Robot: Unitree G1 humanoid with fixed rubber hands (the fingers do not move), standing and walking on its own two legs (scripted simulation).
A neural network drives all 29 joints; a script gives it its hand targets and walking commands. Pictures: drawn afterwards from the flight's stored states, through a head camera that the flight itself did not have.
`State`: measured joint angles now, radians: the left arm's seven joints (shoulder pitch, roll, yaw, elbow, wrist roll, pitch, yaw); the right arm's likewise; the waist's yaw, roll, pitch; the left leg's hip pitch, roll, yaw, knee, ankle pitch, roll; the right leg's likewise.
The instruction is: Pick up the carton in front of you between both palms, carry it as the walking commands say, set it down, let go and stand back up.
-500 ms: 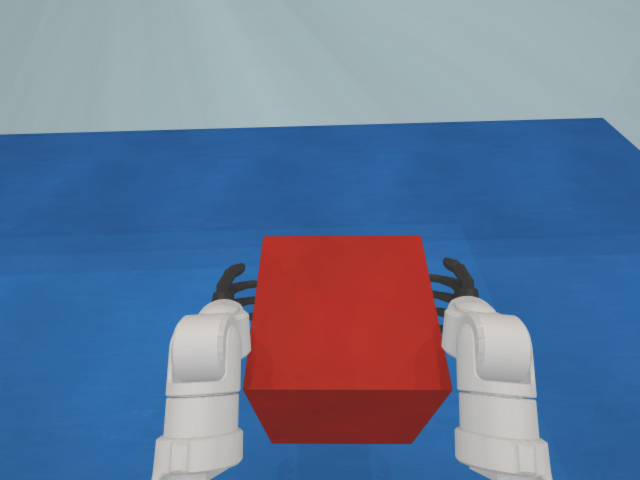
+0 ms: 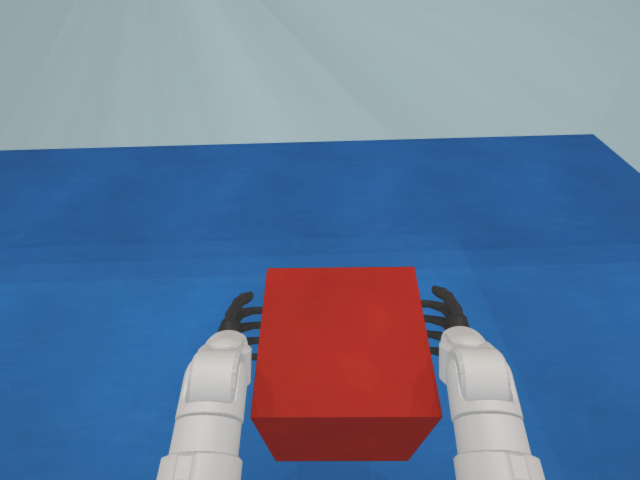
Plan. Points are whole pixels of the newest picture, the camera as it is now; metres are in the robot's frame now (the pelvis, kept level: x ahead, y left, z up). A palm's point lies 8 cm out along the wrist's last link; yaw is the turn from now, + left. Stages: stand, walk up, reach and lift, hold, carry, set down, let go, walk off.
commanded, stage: carry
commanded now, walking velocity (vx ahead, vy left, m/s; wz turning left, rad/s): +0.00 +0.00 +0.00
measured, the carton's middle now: (341, 369) +0.30 +0.00 -0.06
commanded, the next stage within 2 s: hold in 0.50 s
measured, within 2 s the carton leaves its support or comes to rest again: neither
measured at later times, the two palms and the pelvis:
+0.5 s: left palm (222, 354) +0.26 +0.15 +0.04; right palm (451, 351) +0.27 -0.14 +0.04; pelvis -0.02 +0.01 +0.00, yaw +0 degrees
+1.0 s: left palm (215, 376) +0.23 +0.15 +0.05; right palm (450, 347) +0.27 -0.14 +0.05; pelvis -0.03 -0.03 +0.01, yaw +8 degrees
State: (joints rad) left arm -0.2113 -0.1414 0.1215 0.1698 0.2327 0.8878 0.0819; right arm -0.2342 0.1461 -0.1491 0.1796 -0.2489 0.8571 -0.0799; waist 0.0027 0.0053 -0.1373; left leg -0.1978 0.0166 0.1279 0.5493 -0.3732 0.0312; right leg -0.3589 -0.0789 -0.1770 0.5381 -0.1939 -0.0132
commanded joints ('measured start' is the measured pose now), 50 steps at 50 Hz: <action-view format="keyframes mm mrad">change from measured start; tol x8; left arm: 1 -578 -958 -514 -102 -296 -145 -304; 8 -627 -943 -418 28 -214 -264 -306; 29 -486 -944 -439 -20 -216 -255 -281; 50 -603 -972 -420 42 -221 -269 -331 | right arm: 1 -475 991 513 -21 281 -103 307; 10 -527 981 431 94 209 -232 307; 29 -439 955 517 -77 263 -180 309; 50 -483 1005 489 29 230 -183 319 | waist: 1 -1 -1 -202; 25 0 -2 -218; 26 -12 114 -78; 27 -5 118 -120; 50 0 4 -83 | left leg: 1 -55 135 -115 -124 201 14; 25 -73 133 -127 -113 228 21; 26 -156 -20 -277 -209 429 12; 30 99 -53 -266 -179 547 1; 39 -77 -43 -268 -229 229 -1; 50 -156 -63 -246 -239 120 26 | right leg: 1 168 -100 122 -64 136 -4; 25 158 -101 123 -59 148 -5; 26 446 185 233 -26 266 -20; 28 446 170 264 -62 348 -20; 30 369 170 260 -87 330 3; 37 450 180 248 -98 175 -10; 50 577 142 259 -119 125 4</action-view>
